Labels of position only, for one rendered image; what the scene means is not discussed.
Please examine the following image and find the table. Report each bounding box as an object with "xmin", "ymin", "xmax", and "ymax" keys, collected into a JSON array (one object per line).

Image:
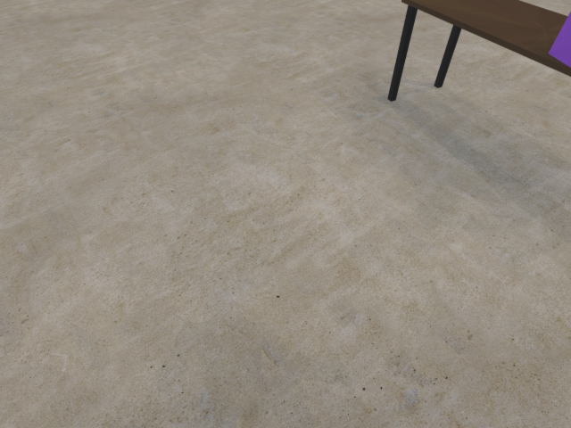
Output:
[{"xmin": 387, "ymin": 0, "xmax": 571, "ymax": 102}]

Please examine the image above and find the carton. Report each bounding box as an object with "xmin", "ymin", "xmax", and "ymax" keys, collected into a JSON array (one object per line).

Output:
[{"xmin": 549, "ymin": 12, "xmax": 571, "ymax": 68}]

